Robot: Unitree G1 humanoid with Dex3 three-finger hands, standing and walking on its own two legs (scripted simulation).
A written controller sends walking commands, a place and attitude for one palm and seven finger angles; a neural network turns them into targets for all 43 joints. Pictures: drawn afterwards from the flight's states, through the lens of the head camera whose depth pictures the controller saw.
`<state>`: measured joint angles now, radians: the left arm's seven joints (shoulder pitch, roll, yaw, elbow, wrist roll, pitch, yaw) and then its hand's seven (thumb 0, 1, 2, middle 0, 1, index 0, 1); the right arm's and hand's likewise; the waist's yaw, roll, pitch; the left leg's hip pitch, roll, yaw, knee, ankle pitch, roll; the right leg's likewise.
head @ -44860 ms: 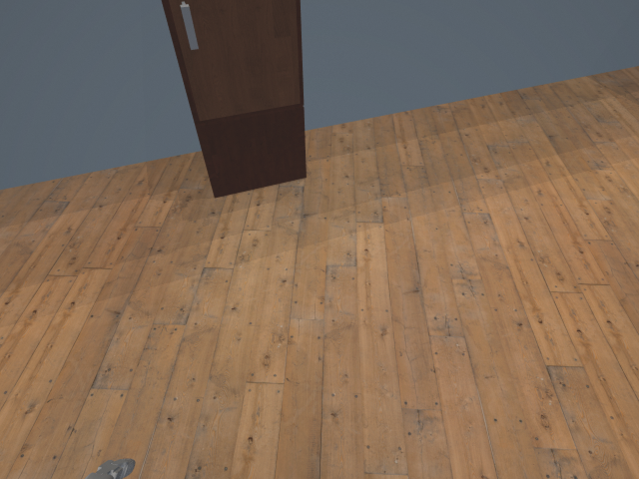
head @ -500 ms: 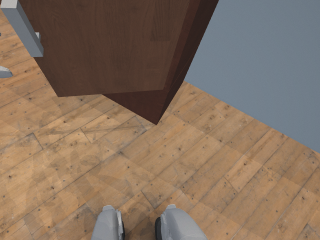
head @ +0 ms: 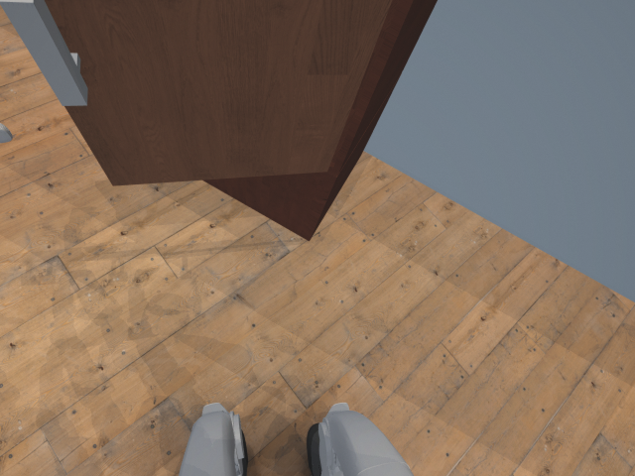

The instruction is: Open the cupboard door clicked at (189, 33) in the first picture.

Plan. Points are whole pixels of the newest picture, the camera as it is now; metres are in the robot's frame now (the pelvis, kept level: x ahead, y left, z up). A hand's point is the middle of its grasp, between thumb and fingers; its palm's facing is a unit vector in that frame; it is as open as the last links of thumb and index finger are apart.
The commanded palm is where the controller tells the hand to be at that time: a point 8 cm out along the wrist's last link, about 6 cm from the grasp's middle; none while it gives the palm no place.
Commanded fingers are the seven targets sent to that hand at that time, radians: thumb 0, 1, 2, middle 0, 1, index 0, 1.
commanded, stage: move the hooked fingers beside the handle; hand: left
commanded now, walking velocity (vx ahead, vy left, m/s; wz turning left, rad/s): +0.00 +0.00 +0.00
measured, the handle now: (52, 35) +0.59 +0.25 +0.09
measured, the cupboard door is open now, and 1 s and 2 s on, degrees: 39 39 39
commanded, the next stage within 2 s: slide the fingers in behind the handle in 0.56 s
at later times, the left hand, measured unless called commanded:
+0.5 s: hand out of the picture +0.52 +0.31 +0.10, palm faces +0.10 -0.99 +0.00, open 14.0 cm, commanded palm +0.51 +0.34 +0.09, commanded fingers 0.00 -0.50 0.30 -0.30 -1.20 -0.30 -1.20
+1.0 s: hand (3, 71) +0.53 +0.28 +0.09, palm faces +0.09 -1.00 +0.01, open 14.0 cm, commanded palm +0.52 +0.30 +0.09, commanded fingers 0.00 -0.50 0.30 -0.30 -1.20 -0.30 -1.20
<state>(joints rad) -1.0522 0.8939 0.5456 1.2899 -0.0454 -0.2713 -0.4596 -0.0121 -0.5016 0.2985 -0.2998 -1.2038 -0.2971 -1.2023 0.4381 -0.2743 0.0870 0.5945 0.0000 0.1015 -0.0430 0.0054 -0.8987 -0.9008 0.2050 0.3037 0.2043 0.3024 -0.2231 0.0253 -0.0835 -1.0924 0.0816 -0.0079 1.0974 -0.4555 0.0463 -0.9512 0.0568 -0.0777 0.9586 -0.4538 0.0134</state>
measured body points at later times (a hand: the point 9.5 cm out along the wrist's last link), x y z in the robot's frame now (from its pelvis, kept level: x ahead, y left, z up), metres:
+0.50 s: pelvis +0.00 +0.00 +0.00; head +0.16 +0.05 +0.42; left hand +0.51 +0.36 +0.10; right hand -0.02 -0.27 -0.09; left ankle +0.02 +0.08 -0.66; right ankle -0.01 -0.14 -0.66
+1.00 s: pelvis -0.01 -0.01 -0.01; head +0.16 +0.04 +0.41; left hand +0.52 +0.33 +0.10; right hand -0.03 -0.27 -0.09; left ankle +0.02 +0.08 -0.66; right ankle -0.01 -0.14 -0.66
